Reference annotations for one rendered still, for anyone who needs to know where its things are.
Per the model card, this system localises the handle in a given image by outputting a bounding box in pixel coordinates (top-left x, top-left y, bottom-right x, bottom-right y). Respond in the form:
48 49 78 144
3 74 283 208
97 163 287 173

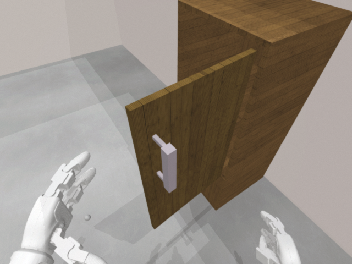
152 134 177 193

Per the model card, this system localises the robot left hand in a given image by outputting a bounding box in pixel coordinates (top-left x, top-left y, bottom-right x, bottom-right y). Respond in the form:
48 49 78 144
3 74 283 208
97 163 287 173
21 151 107 264

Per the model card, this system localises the robot right hand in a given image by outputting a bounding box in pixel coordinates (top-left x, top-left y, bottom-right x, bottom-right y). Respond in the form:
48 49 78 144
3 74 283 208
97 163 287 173
256 211 301 264

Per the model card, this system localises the robot left forearm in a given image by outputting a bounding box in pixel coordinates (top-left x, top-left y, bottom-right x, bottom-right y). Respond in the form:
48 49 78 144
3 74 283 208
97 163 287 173
10 249 54 264

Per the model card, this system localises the cupboard door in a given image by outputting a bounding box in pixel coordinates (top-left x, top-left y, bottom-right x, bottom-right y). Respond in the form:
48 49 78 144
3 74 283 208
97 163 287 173
125 48 257 229

